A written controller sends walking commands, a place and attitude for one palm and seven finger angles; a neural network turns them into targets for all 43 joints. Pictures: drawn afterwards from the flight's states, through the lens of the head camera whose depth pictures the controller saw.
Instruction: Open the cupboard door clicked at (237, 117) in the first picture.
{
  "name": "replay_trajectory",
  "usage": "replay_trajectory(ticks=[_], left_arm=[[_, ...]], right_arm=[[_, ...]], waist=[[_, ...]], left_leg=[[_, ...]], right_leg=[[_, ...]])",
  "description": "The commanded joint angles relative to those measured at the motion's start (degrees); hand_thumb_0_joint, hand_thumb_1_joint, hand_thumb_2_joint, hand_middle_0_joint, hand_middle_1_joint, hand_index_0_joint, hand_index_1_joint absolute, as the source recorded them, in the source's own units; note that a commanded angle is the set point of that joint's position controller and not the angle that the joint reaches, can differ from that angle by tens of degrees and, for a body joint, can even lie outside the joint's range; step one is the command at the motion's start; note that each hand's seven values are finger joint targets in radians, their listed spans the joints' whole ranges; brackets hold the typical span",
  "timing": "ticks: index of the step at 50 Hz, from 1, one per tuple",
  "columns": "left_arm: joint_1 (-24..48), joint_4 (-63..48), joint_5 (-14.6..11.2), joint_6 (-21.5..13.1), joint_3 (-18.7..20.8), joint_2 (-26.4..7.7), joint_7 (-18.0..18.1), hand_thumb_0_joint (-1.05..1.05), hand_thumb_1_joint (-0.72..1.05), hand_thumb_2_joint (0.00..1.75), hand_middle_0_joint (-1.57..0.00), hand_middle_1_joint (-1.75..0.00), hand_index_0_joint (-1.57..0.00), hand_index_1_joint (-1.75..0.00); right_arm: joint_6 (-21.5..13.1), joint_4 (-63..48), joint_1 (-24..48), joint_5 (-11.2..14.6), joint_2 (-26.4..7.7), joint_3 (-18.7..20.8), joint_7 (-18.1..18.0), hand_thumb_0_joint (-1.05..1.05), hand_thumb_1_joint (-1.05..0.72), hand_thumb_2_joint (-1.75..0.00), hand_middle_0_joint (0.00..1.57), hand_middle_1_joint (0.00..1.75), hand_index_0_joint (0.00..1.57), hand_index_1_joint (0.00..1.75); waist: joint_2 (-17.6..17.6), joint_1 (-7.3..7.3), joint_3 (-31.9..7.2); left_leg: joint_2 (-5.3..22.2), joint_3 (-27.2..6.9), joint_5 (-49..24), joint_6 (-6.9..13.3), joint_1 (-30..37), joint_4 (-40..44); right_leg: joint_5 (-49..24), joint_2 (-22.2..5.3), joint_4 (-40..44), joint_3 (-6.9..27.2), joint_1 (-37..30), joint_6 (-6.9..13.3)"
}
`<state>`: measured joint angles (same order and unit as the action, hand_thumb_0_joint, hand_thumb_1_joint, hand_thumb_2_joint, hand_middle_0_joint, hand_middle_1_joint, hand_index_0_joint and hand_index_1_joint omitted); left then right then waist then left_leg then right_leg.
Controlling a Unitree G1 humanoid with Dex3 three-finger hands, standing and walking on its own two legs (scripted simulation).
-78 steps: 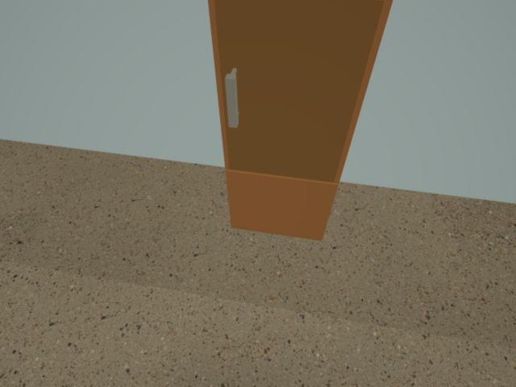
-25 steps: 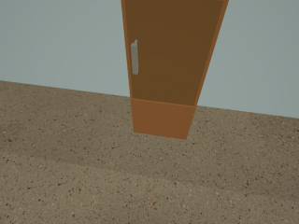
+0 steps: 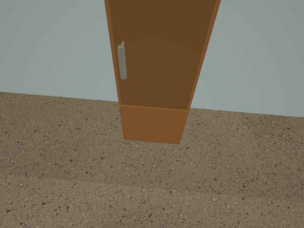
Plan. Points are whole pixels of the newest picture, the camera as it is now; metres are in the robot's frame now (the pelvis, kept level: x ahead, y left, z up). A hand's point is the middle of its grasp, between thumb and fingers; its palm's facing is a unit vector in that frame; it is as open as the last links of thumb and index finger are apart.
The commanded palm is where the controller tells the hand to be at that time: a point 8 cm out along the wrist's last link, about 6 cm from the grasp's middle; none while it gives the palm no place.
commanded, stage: take the last steps up to it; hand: left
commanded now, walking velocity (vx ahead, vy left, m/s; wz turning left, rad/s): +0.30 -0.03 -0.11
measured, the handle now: (123, 60) +0.79 +0.18 -0.01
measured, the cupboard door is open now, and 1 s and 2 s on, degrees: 0 0 0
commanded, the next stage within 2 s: come to a stop and stand still in 0.50 s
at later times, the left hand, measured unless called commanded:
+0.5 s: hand (117, 214) +0.19 +0.11 -0.16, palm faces +0.01 -0.97 -0.23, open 7.2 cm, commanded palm none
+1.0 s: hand (113, 199) +0.23 +0.14 -0.16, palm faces +0.03 -0.97 -0.23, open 7.4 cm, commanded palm none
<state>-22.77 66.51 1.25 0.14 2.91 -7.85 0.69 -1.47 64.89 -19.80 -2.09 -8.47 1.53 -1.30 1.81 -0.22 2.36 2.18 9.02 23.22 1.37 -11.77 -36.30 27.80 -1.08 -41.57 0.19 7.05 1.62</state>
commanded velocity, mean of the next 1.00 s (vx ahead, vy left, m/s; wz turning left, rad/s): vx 0.04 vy -0.02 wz -0.02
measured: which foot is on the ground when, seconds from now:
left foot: down 0.00-0.32, up 0.34-0.68, down 0.70-1.00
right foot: up 0.00-0.30, down 0.32-0.86, up 0.88-1.00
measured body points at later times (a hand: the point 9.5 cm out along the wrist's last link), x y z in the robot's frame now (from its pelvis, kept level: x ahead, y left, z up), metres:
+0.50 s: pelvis +0.14 -0.07 +0.01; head +0.16 -0.08 +0.46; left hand +0.19 +0.16 -0.14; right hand +0.11 -0.29 -0.15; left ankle +0.09 +0.07 -0.65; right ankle +0.19 -0.15 -0.72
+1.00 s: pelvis +0.21 -0.05 +0.02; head +0.26 -0.06 +0.46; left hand +0.23 +0.19 -0.14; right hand +0.29 -0.28 -0.14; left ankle +0.24 +0.05 -0.72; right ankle +0.17 -0.17 -0.69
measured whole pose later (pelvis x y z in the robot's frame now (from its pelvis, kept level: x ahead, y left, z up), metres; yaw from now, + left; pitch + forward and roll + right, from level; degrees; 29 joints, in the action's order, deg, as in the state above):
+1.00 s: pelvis +0.21 -0.05 +0.02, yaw -3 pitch +0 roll +0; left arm -13.3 59.2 1.4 2.8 3.9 -9.7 1.7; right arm 1.2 57.5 -6.1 -1.5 -8.8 1.7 -3.2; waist -0.6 1.6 6.5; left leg 1.7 5.8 12.3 1.8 -14.5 -26.7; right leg 27.6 0.1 -46.8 -0.8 18.8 0.0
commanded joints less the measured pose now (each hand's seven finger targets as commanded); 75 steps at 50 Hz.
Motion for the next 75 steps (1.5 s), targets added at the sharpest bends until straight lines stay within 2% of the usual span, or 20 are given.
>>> replay_trajectory(ticks=[1,11,14,15,16,17,18,23,30,34,44,47,53,54,55,56,59,63,66,75], left_arm=[[8.7,-7.24,-0.54,-1.85,1.01,-4.17,0.23,0.0,0.9,0.9,-0.2,-0.3,-0.2,-0.3],[11.17,-9.28,-0.19,-0.09,1.39,-2.02,-2.12,0.0,0.9,0.9,-0.2,-0.3,-0.2,-0.3],[1.33,-6.71,0.04,-0.73,2.44,-4.72,-1.93,0.0,0.9,0.9,-0.2,-0.3,-0.2,-0.3],[-6.28,-4.55,0.32,-1.5,3.2,-7.65,-1.6,0.0,0.9,0.9,-0.2,-0.3,-0.2,-0.3],[-11.62,-3.68,0.53,-2.48,4.58,-13.82,-0.78,0.0,0.9,0.9,-0.2,-0.3,-0.2,-0.3],[-9.54,-4.69,-0.58,-2.06,4.11,-15.09,-0.19,0.0,0.9,0.9,-0.2,-0.3,-0.2,-0.3],[-2.59,-6.39,-0.53,-1.84,3.64,-13.98,0.2,0.0,0.9,0.9,-0.2,-0.3,-0.2,-0.3],[8.23,-9.51,0.36,-2.72,1.55,-6.49,0.78,0.0,0.9,0.9,-0.2,-0.3,-0.2,-0.3],[2.87,-6.08,0.26,-3.61,1.4,-6.4,0.07,0.0,0.9,0.9,-0.2,-0.3,-0.2,-0.3],[3.13,-4.56,-0.57,-3.24,-0.22,-3.99,0.87,0.0,0.9,0.9,-0.2,-0.3,-0.2,-0.3],[3.18,-7.92,-0.05,1.32,1.16,-7.06,1.35,0.0,0.9,0.9,-0.2,-0.3,-0.2,-0.3],[4.28,-9.82,0.12,2.15,2.07,-6.14,1.19,0.0,0.9,0.9,-0.2,-0.3,-0.2,-0.3],[-1.57,-9.23,-0.33,0.11,-0.08,-6.23,2.34,0.0,0.9,0.9,-0.2,-0.3,-0.2,-0.3],[4.05,-14.85,0.55,-0.29,0.76,-11.59,2.46,0.0,0.9,0.9,-0.2,-0.3,-0.2,-0.3],[5.59,-15.7,0.74,-0.89,0.45,-13.0,2.45,0.0,0.9,0.9,-0.2,-0.3,-0.2,-0.3],[6.22,-16.58,1.33,-0.68,-0.18,-14.4,2.32,0.0,0.9,0.9,-0.2,-0.3,-0.2,-0.3],[9.95,-17.43,0.2,-1.35,0.07,-12.5,2.45,0.0,0.9,0.9,-0.2,-0.3,-0.2,-0.3],[9.2,-17.47,-0.17,0.28,-0.74,-10.81,1.69,0.0,0.9,0.9,-0.2,-0.3,-0.2,-0.3],[6.36,-15.7,-0.29,-0.47,-0.83,-11.2,1.25,0.0,0.9,0.9,-0.2,-0.3,-0.2,-0.3],[6.84,-13.73,-0.64,-1.18,-0.91,-9.76,1.07,0.0,0.9,0.9,-0.2,-0.3,-0.2,-0.3]], right_arm=[[-1.54,3.59,-18.45,-0.24,-7.49,0.54,-2.07,0.0,-0.9,-0.9,0.2,0.3,0.2,0.3],[-1.49,1.96,-8.18,0.19,-6.83,1.1,-1.2,0.0,-0.9,-0.9,0.2,0.3,0.2,0.3],[-0.86,1.57,-5.02,0.59,-8.25,1.58,-0.86,0.0,-0.9,-0.9,0.2,0.3,0.2,0.3],[-0.84,1.25,-4.7,1.11,-7.56,1.62,-0.43,0.0,-0.9,-0.9,0.2,0.3,0.2,0.3],[-0.9,-0.27,-7.89,1.83,-3.01,0.97,0.26,0.0,-0.9,-0.9,0.2,0.3,0.2,0.3],[0.04,-2.68,-6.17,1.94,-2.78,1.21,0.25,0.0,-0.9,-0.9,0.2,0.3,0.2,0.3],[0.54,-2.36,-4.37,1.59,-2.72,1.68,0.36,0.0,-0.9,-0.9,0.2,0.3,0.2,0.3],[1.81,-1.4,-7.16,0.29,-0.33,1.06,0.83,0.0,-0.9,-0.9,0.2,0.3,0.2,0.3],[0.65,-5.84,2.61,0.89,-0.89,0.4,1.19,0.0,-0.9,-0.9,0.2,0.3,0.2,0.3],[-0.7,-3.78,0.63,1.25,-2.72,-0.91,0.15,0.0,-0.9,-0.9,0.2,0.3,0.2,0.3],[1.95,-6.62,4.02,1.38,-11.79,2.29,-2.75,0.0,-0.9,-0.9,0.2,0.3,0.2,0.3],[2.45,-8.02,6.64,0.63,-12.27,3.03,-3.14,0.0,-0.9,-0.9,0.2,0.3,0.2,0.3],[1.03,-11.11,12.38,2.39,-15.06,4.21,-1.2,0.0,-0.9,-0.9,0.2,0.3,0.2,0.3],[1.85,-14.24,9.18,2.28,-8.84,3.14,0.62,0.0,-0.9,-0.9,0.2,0.3,0.2,0.3],[2.37,-15.07,9.28,1.29,-6.51,2.16,1.24,0.0,-0.9,-0.9,0.2,0.3,0.2,0.3],[2.26,-15.39,6.92,1.24,-4.61,2.09,1.71,0.0,-0.9,-0.9,0.2,0.3,0.2,0.3],[2.09,-14.89,2.59,1.31,-6.28,1.73,1.06,0.0,-0.9,-0.9,0.2,0.3,0.2,0.3],[1.4,-14.18,3.65,0.45,-8.28,0.91,1.06,0.0,-0.9,-0.9,0.2,0.3,0.2,0.3],[1.35,-14.33,3.83,0.62,-8.51,0.53,0.86,0.0,-0.9,-0.9,0.2,0.3,0.2,0.3],[0.41,-9.23,-1.02,0.91,-6.24,-0.53,0.37,0.0,-0.9,-0.9,0.2,0.3,0.2,0.3]], waist=[[-6.41,-5.45,4.0],[-9.77,-0.09,9.28],[-5.43,5.29,4.39],[0.27,8.35,-0.07],[16.26,8.84,-5.67],[14.78,6.5,-3.54],[12.43,4.26,0.43],[2.91,-2.74,-0.87],[1.96,0.42,0.96],[-3.74,-0.72,-3.62],[-10.37,-0.62,-6.03],[-7.84,-0.11,-6.14],[-0.05,3.48,-14.07],[14.11,0.9,-8.15],[8.94,0.68,-5.37],[-0.62,-1.12,-5.1],[11.87,-2.93,-4.85],[-10.7,-0.75,5.52],[2.56,0.55,3.99],[-1.15,-0.17,0.3]], left_leg=[[22.55,-21.82,-43.8,10.62,16.07,17.34],[15.18,-5.96,-16.96,6.92,0.44,24.53],[12.49,-2.5,-22.33,4.97,-1.53,11.96],[7.71,1.01,-20.51,2.91,-4.71,-0.87],[-0.65,2.72,0.91,0.32,-15.23,-20.99],[-1.34,-4.29,13.09,1.1,-18.34,-34.25],[1.57,-8.35,9.02,1.31,-20.43,-38.12],[4.37,-7.2,-3.49,-0.71,-10.59,-25.42],[2.76,-5.56,-4.31,-1.32,-12.09,-4.81],[4.6,-9.39,-29.84,-1.29,6.07,13.59],[18.12,-17.99,-64.96,9.16,13.1,14.07],[20.22,-18.06,-60.44,12.05,11.29,12.87],[13.2,-10.38,-42.41,2.91,9.18,-0.36],[2.95,-4.84,-7.39,-0.14,-7.34,-4.44],[-0.15,-5.03,4.22,-1.44,-10.38,-11.26],[-1.97,-4.94,3.59,-1.68,-6.53,-10.86],[-0.82,-6.21,-4.8,-0.66,-4.54,-1.97],[4.7,-16.02,-3.84,2.01,-10.06,12.31],[1.23,-11.96,-2.33,0.57,-10.92,8.94],[1.98,-10.62,-10.53,-0.36,-4.3,10.04]], right_leg=[[-0.83,-2.09,-29.45,1.58,30.36,2.75],[-15.72,-2.53,-0.67,-5.67,15.61,1.46],[-17.03,0.89,5.66,-7.88,0.85,2.53],[-15.1,-0.54,10.47,-4.93,-8.39,3.51],[-6.82,-15.35,21.47,18.15,-15.65,8.55],[-0.24,-22.18,31.39,30.44,-8.58,11.09],[11.67,-21.46,33.98,29.05,0.08,10.89],[-4.98,-14.19,33.18,7.49,14.25,8.35],[-16.02,-14.12,32.38,6.74,4.02,10.32],[-32.53,-7.39,20.7,-0.32,6.44,2.9],[-2.66,-0.96,-0.69,-2.11,12.92,-1.53],[3.33,-0.43,-10.52,2.19,16.97,-1.24],[-16.78,-3.0,18.27,2.8,8.2,-1.7],[-18.88,-9.57,22.54,12.83,6.17,0.42],[-20.34,-14.07,22.2,16.78,8.83,5.69],[-19.05,-12.3,20.23,13.59,12.76,7.04],[-26.51,-8.53,13.42,7.13,11.47,5.05],[-0.6,-0.24,11.78,2.08,15.88,-0.12],[-0.25,-3.03,17.82,6.93,12.18,1.12],[-8.19,-3.43,18.7,5.62,9.59,1.21]])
